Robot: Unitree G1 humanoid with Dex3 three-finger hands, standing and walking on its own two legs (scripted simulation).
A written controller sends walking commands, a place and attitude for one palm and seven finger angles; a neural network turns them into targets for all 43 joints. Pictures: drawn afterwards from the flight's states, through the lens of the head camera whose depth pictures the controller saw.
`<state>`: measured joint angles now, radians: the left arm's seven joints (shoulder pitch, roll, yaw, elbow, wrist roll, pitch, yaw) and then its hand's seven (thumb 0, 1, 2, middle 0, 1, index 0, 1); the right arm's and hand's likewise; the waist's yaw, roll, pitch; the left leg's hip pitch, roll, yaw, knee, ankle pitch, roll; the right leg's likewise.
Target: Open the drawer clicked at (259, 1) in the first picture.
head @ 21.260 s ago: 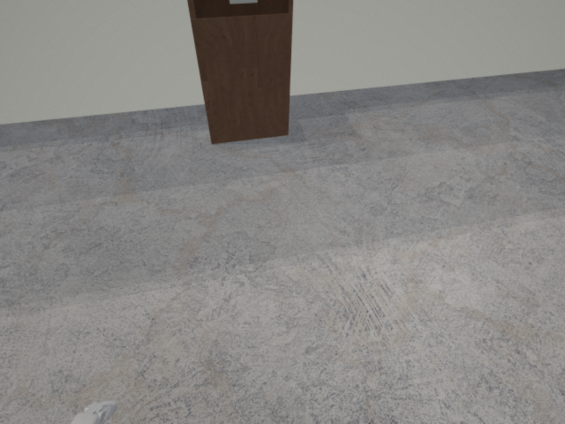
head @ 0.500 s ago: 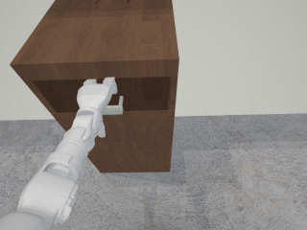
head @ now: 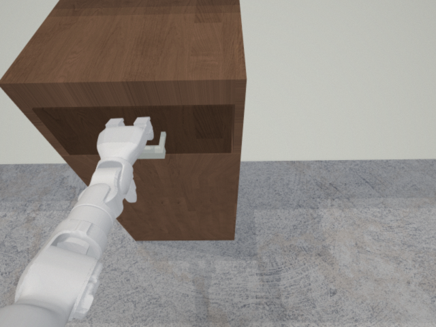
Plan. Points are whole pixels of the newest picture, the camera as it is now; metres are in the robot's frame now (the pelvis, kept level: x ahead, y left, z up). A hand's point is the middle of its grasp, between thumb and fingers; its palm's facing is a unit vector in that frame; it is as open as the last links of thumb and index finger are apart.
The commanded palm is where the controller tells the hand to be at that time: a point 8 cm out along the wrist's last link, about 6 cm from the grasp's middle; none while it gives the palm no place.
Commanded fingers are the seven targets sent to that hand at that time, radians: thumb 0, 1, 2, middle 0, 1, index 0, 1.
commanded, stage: lower the fingers behind the handle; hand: left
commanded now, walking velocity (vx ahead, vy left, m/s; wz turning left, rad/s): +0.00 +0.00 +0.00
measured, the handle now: (139, 144) +0.49 +0.17 +0.01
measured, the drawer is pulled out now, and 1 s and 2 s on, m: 0.00 0.00 0.00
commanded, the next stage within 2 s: close the thumb around the handle in 1.02 s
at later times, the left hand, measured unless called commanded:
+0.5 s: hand (134, 161) +0.45 +0.18 +0.00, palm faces -0.02 -0.03 -1.00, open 13.7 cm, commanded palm +0.44 +0.19 +0.04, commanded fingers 0.00 -0.50 0.30 -0.30 -1.20 -0.30 -1.20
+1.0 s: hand (135, 164) +0.45 +0.18 -0.01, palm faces -0.01 -0.01 -1.00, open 13.7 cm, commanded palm +0.44 +0.19 +0.03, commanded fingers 0.00 -0.50 0.30 -0.30 -1.20 -0.30 -1.20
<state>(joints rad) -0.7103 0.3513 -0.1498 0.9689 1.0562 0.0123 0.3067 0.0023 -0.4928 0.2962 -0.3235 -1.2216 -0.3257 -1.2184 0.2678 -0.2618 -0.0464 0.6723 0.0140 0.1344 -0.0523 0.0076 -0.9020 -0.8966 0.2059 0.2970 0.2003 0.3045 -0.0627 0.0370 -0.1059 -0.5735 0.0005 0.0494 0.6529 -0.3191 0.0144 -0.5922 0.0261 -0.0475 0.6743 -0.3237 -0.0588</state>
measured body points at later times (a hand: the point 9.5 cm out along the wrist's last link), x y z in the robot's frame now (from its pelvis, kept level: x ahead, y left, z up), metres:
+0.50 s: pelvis -0.01 +0.01 -0.01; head +0.07 +0.00 +0.43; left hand +0.44 +0.18 +0.06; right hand +0.04 -0.26 -0.15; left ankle -0.01 +0.11 -0.72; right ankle +0.00 -0.08 -0.72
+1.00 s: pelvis -0.04 +0.03 -0.03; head +0.06 +0.02 +0.41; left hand +0.45 +0.18 +0.04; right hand -0.02 -0.24 -0.16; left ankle -0.01 +0.11 -0.72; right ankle +0.00 -0.08 -0.72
